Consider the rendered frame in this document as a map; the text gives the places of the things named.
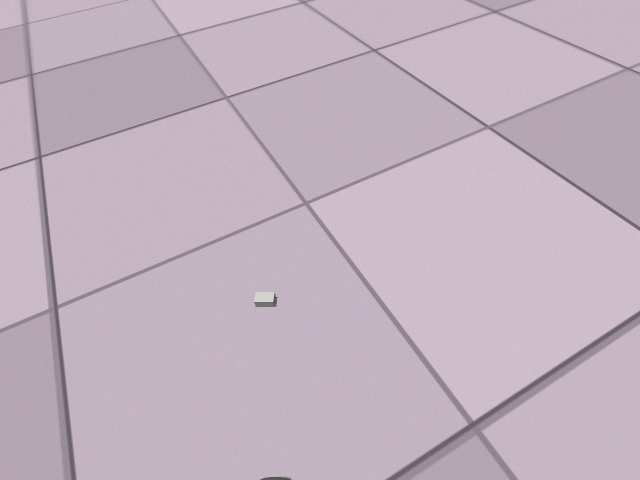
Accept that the small box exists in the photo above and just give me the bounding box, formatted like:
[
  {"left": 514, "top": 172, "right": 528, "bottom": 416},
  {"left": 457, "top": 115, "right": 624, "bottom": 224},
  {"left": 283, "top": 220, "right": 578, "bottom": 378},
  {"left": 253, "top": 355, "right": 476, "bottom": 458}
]
[{"left": 254, "top": 292, "right": 276, "bottom": 307}]

